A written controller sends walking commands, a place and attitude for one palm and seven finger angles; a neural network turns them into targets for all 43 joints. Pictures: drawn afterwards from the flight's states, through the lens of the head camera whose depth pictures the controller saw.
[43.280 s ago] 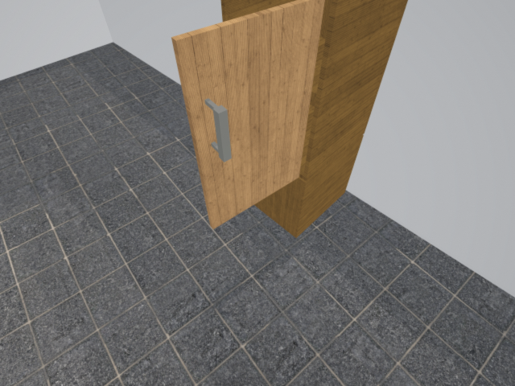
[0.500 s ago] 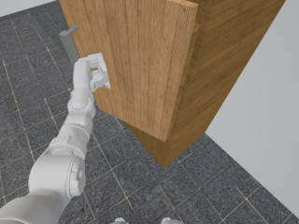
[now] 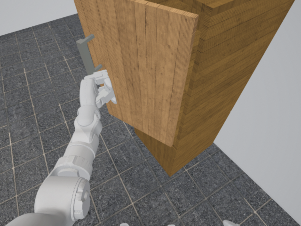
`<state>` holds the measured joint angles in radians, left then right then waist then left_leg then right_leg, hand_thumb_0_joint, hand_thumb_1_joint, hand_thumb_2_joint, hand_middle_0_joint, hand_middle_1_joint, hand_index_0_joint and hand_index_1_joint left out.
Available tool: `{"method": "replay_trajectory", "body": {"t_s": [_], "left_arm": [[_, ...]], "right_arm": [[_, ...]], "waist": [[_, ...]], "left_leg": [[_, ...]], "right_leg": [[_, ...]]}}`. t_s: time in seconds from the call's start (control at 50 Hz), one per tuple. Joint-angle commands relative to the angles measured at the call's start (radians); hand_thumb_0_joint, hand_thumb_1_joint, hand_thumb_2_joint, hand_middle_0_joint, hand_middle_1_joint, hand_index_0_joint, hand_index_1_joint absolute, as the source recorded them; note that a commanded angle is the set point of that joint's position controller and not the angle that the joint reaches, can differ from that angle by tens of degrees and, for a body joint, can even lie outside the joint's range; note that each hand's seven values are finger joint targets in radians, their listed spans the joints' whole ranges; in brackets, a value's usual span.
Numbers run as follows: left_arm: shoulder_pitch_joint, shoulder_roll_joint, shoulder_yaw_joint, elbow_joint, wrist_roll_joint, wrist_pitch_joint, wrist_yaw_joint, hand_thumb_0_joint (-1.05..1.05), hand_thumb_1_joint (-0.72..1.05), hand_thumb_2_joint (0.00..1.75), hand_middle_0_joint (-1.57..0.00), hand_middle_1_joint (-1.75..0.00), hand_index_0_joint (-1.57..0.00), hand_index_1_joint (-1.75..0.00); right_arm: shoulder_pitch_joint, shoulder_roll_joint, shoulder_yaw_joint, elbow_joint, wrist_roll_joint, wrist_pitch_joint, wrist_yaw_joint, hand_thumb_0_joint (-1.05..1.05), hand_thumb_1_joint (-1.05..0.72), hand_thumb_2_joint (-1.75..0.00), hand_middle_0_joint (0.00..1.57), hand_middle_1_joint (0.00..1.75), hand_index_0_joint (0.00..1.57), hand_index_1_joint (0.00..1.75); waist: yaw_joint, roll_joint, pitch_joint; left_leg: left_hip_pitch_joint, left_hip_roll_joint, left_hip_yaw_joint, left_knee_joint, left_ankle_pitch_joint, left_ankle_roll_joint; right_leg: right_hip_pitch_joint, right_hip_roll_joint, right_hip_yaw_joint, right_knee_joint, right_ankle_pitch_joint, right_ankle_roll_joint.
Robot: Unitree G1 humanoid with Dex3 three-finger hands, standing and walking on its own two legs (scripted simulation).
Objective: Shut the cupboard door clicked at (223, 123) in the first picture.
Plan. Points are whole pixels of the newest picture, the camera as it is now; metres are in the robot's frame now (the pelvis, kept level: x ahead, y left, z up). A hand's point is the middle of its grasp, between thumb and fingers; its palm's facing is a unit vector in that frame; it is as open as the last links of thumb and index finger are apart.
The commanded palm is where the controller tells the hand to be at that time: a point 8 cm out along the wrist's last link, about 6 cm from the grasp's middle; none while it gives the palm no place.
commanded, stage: draw the hand back to the body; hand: left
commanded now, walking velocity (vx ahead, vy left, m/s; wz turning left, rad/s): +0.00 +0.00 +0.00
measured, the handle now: (91, 56) +0.64 +0.18 +0.09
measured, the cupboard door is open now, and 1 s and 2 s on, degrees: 22 22 22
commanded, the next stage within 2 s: step back with the hand held close in 1.44 s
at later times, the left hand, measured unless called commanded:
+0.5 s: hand (60, 123) +0.31 +0.17 +0.16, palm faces +0.03 -0.99 -0.16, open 3.1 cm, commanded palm +0.28 +0.23 +0.16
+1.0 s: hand out of the picture +0.21 +0.29 +0.19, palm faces +0.38 -0.85 -0.38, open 5.6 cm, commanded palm +0.16 +0.34 +0.21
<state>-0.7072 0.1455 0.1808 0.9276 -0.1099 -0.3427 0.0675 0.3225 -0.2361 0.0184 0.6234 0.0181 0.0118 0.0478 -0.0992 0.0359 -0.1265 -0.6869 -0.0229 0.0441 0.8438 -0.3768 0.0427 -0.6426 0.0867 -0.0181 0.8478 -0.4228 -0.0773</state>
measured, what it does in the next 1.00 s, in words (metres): stands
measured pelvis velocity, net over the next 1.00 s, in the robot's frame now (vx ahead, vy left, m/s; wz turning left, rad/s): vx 0.02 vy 0.04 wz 0.03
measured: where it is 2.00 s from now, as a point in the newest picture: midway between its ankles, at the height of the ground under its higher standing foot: outside the picture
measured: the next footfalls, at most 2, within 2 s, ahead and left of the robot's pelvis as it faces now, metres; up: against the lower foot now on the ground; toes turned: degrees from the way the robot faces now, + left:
none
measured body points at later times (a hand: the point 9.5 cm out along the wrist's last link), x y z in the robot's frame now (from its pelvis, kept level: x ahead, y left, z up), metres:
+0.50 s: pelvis +0.01 +0.02 +0.03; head -0.01 +0.01 +0.48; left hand +0.31 +0.23 +0.17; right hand +0.19 -0.21 -0.04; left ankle +0.02 +0.09 -0.70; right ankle -0.01 -0.07 -0.70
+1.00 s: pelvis +0.02 +0.04 +0.05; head -0.01 +0.01 +0.49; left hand +0.19 +0.34 +0.21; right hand +0.20 -0.17 -0.05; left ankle +0.02 +0.09 -0.70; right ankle -0.01 -0.07 -0.70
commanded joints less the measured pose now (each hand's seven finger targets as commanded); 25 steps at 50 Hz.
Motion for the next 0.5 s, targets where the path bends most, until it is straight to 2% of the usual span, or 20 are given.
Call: {"method": "replay_trajectory", "body": {"t_s": [0.0,0.02,0.04,0.06,0.08,0.1,0.12,0.14,0.18,0.2,0.22,0.24,0.28,0.3,0.34,0.36,0.38,0.4,0.46,0.48], "left_arm": [[-0.179,0.209,0.012,-0.388,0.010,-0.127,-0.056,0.00,0.90,0.90,-1.30,-1.50,-1.30,-1.50],[-0.109,0.210,0.006,-0.400,0.006,-0.102,-0.075,0.00,0.90,0.90,-1.30,-1.50,-1.30,-1.50],[-0.075,0.177,-0.027,-0.412,-0.010,-0.063,-0.098,0.00,0.90,0.90,-1.30,-1.50,-1.30,-1.50],[-0.051,0.181,-0.022,-0.430,-0.030,-0.024,-0.116,0.00,0.90,0.90,-1.30,-1.50,-1.30,-1.50],[-0.023,0.153,-0.046,-0.465,-0.056,0.018,-0.136,0.00,0.90,0.90,-1.30,-1.50,-1.30,-1.50],[-0.005,0.158,-0.041,-0.507,-0.082,0.052,-0.149,0.00,0.90,0.90,-1.30,-1.50,-1.30,-1.50],[-0.020,0.136,-0.065,-0.545,-0.105,0.082,-0.161,0.00,0.90,0.90,-1.30,-1.50,-1.30,-1.50],[-0.038,0.150,-0.052,-0.595,-0.123,0.099,-0.164,0.00,0.90,0.90,-1.30,-1.50,-1.30,-1.50],[-0.036,0.194,-0.033,-0.716,-0.132,0.100,-0.159,0.00,0.90,0.90,-1.30,-1.50,-1.30,-1.50],[-0.049,0.196,-0.053,-0.785,-0.124,0.089,-0.153,0.00,0.90,0.90,-1.30,-1.50,-1.30,-1.50],[-0.029,0.203,-0.049,-0.817,-0.119,0.078,-0.146,0.00,0.90,0.90,-1.30,-1.50,-1.30,-1.50],[-0.014,0.208,-0.060,-0.868,-0.109,0.063,-0.143,0.00,0.90,0.90,-1.30,-1.50,-1.30,-1.50],[0.078,0.214,-0.058,-0.904,-0.102,0.061,-0.139,0.00,0.90,0.90,-1.24,-1.44,-1.24,-1.44],[0.120,0.221,-0.058,-0.910,-0.100,0.073,-0.141,0.00,0.90,0.90,-1.22,-1.41,-1.22,-1.41],[0.215,0.224,-0.044,-0.912,-0.108,0.118,-0.154,0.00,0.90,0.90,-1.16,-1.35,-1.16,-1.35],[0.243,0.242,-0.111,-0.999,-0.033,0.133,-0.103,0.00,0.90,0.90,-1.13,-1.32,-1.13,-1.32],[0.320,0.231,-0.096,-0.999,-0.027,0.155,-0.079,0.00,0.90,0.90,-1.11,-1.29,-1.11,-1.29],[0.387,0.231,-0.091,-1.007,-0.026,0.173,-0.074,0.00,0.90,0.90,-1.08,-1.26,-1.08,-1.26],[0.491,0.239,-0.077,-1.067,-0.010,0.210,-0.057,0.00,0.90,0.90,-1.00,-1.17,-1.00,-1.17],[0.511,0.232,-0.082,-1.100,-0.007,0.221,-0.055,0.00,0.90,0.90,-0.97,-1.14,-0.97,-1.14]], "right_arm": [[0.053,-0.149,-0.065,-0.124,0.008,-0.041,-0.004,0.00,-0.90,-0.90,0.20,0.30,0.20,0.30],[0.042,-0.150,-0.064,-0.136,0.018,-0.034,-0.004,0.00,-0.90,-0.90,0.20,0.30,0.20,0.30],[0.031,-0.152,-0.064,-0.145,0.028,-0.028,-0.006,0.00,-0.90,-0.90,0.20,0.30,0.20,0.30],[0.025,-0.156,-0.066,-0.149,0.037,-0.022,-0.010,0.00,-0.90,-0.90,0.20,0.30,0.20,0.30],[0.007,-0.158,-0.066,-0.161,0.046,-0.019,-0.016,0.00,-0.90,-0.90,0.20,0.30,0.20,0.30],[-0.012,-0.162,-0.065,-0.171,0.054,-0.017,-0.025,0.00,-0.90,-0.90,0.20,0.30,0.20,0.30],[-0.034,-0.158,-0.061,-0.174,0.062,-0.019,-0.035,0.00,-0.90,-0.90,0.20,0.30,0.20,0.30],[-0.044,-0.159,-0.060,-0.171,0.063,-0.024,-0.046,0.00,-0.90,-0.90,0.20,0.30,0.20,0.30],[-0.074,-0.154,-0.052,-0.177,0.064,-0.039,-0.062,0.00,-0.90,-0.90,0.20,0.30,0.20,0.30],[-0.092,-0.151,-0.048,-0.181,0.065,-0.047,-0.070,0.00,-0.90,-0.90,0.20,0.30,0.20,0.30],[-0.099,-0.143,-0.044,-0.175,0.062,-0.059,-0.073,0.00,-0.90,-0.90,0.20,0.30,0.20,0.30],[-0.110,-0.141,-0.041,-0.174,0.061,-0.070,-0.075,0.00,-0.90,-0.90,0.20,0.30,0.20,0.30],[-0.128,-0.138,-0.035,-0.175,0.060,-0.089,-0.077,0.00,-0.90,-0.90,0.20,0.30,0.20,0.30],[-0.133,-0.143,-0.033,-0.176,0.063,-0.092,-0.078,0.00,-0.90,-0.90,0.20,0.30,0.20,0.30],[-0.158,-0.139,-0.030,-0.184,0.066,-0.095,-0.079,0.00,-0.90,-0.90,0.20,0.30,0.20,0.30],[-0.197,-0.107,-0.032,-0.196,0.063,-0.069,-0.091,0.00,-0.90,-0.90,0.20,0.30,0.20,0.30],[-0.202,-0.108,-0.030,-0.199,0.060,-0.056,-0.100,0.00,-0.90,-0.90,0.20,0.30,0.20,0.30],[-0.205,-0.113,-0.030,-0.204,0.059,-0.049,-0.104,0.00,-0.90,-0.90,0.20,0.30,0.20,0.30],[-0.228,-0.105,-0.018,-0.210,0.055,-0.017,-0.109,0.00,-0.90,-0.90,0.20,0.30,0.20,0.30],[-0.238,-0.104,-0.014,-0.216,0.054,-0.011,-0.111,0.00,-0.90,-0.90,0.20,0.30,0.20,0.30]], "waist": [[0.073,-0.068,-0.452],[0.072,-0.103,-0.399],[0.059,-0.123,-0.346],[0.058,-0.157,-0.305],[0.057,-0.160,-0.268],[0.063,-0.151,-0.249],[0.051,-0.150,-0.207],[0.050,-0.151,-0.197],[0.063,-0.109,-0.186],[0.061,-0.046,-0.173],[0.063,-0.033,-0.185],[0.068,0.014,-0.189],[0.082,0.039,-0.188],[0.083,0.045,-0.175],[0.098,0.015,-0.161],[0.095,-0.018,-0.125],[0.090,-0.050,-0.084],[0.100,-0.095,-0.076],[0.101,-0.083,-0.035],[0.101,-0.058,-0.022]], "left_leg": [[0.255,-0.001,-0.043,-0.052,0.330,0.011],[0.227,0.002,-0.034,-0.068,0.295,0.014],[0.217,0.001,-0.028,-0.082,0.255,0.017],[0.213,0.003,-0.028,-0.099,0.225,0.018],[0.226,0.004,-0.026,-0.115,0.204,0.020],[0.248,0.005,-0.025,-0.127,0.193,0.021],[0.260,0.006,-0.026,-0.140,0.169,0.024],[0.278,0.007,-0.031,-0.147,0.158,0.025],[0.314,0.006,-0.040,-0.173,0.147,0.026],[0.353,0.009,-0.041,-0.182,0.152,0.028],[0.380,0.012,-0.051,-0.194,0.156,0.028],[0.410,0.014,-0.059,-0.206,0.167,0.024],[0.451,0.021,-0.076,-0.234,0.180,0.016],[0.464,0.025,-0.079,-0.239,0.182,0.016],[0.466,0.026,-0.085,-0.266,0.186,0.011],[0.478,0.026,-0.097,-0.312,0.179,0.005],[0.475,0.031,-0.092,-0.326,0.181,0.006],[0.468,0.030,-0.092,-0.334,0.200,0.009],[0.519,0.041,-0.094,-0.378,0.239,0.006],[0.536,0.043,-0.096,-0.390,0.251,0.004]], "right_leg": [[0.286,-0.056,0.085,-0.099,0.601,0.099],[0.293,-0.062,0.095,-0.123,0.601,0.120],[0.296,-0.068,0.106,-0.154,0.587,0.137],[0.302,-0.072,0.109,-0.184,0.545,0.144],[0.299,-0.074,0.111,-0.215,0.501,0.147],[0.298,-0.076,0.113,-0.241,0.446,0.144],[0.280,-0.079,0.117,-0.273,0.395,0.144],[0.278,-0.080,0.119,-0.292,0.356,0.141],[0.283,-0.074,0.108,-0.310,0.280,0.117],[0.268,-0.071,0.103,-0.310,0.269,0.107],[0.265,-0.064,0.086,-0.304,0.263,0.097],[0.258,-0.058,0.069,-0.291,0.262,0.082],[0.256,-0.050,0.038,-0.278,0.254,0.060],[0.248,-0.048,0.036,-0.280,0.254,0.062],[0.279,-0.052,0.028,-0.289,0.262,0.058],[0.306,-0.079,0.077,-0.365,0.257,0.064],[0.326,-0.082,0.076,-0.388,0.266,0.070],[0.350,-0.081,0.072,-0.395,0.288,0.074],[0.391,-0.081,0.056,-0.419,0.322,0.064],[0.401,-0.079,0.050,-0.426,0.328,0.060]]}}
